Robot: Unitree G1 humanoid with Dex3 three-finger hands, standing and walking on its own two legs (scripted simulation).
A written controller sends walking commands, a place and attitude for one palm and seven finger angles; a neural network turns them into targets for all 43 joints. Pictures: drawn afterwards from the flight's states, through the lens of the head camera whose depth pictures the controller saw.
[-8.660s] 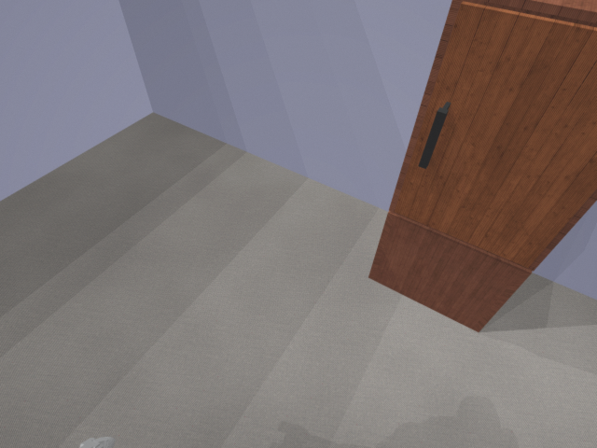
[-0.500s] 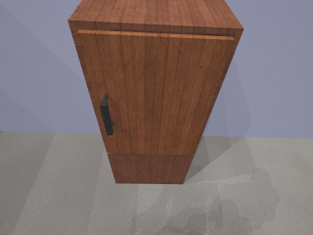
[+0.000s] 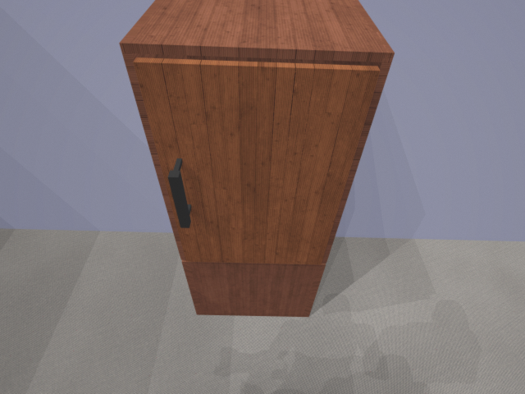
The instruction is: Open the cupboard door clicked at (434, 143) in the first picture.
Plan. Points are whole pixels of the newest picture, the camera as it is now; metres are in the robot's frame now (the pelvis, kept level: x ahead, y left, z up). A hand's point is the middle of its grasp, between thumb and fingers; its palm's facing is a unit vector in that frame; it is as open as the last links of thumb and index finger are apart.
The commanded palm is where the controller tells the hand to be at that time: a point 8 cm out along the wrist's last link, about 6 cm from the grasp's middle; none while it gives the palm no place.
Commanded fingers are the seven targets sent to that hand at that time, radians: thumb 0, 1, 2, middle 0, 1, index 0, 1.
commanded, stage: come to a stop and stand still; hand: left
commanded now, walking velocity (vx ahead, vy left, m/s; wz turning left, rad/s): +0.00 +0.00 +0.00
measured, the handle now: (182, 194) +0.51 +0.21 -0.02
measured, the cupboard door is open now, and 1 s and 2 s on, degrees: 0 0 0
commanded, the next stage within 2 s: look again from close up in 0.98 s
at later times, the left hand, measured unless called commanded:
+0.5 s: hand out of the picture -0.03 +0.22 -0.17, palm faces -0.01 -0.97 -0.24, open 7.4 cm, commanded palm none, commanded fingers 0.00 0.90 0.90 -0.20 -0.30 -0.20 -0.30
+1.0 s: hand out of the picture -0.09 +0.19 -0.17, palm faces +0.03 -0.98 -0.17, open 7.4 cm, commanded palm none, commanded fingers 0.00 0.90 0.90 -0.20 -0.30 -0.20 -0.30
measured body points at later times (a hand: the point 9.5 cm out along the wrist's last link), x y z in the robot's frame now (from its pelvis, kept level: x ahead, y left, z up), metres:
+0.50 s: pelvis -0.03 +0.02 +0.01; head -0.04 +0.04 +0.46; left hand -0.03 +0.28 -0.15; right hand +0.00 -0.25 -0.13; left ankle +0.05 +0.10 -0.73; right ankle -0.05 -0.12 -0.73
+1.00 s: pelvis -0.04 +0.03 +0.01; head -0.04 +0.04 +0.46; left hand -0.09 +0.25 -0.16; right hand -0.02 -0.20 -0.14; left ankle +0.05 +0.10 -0.73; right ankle -0.05 -0.12 -0.73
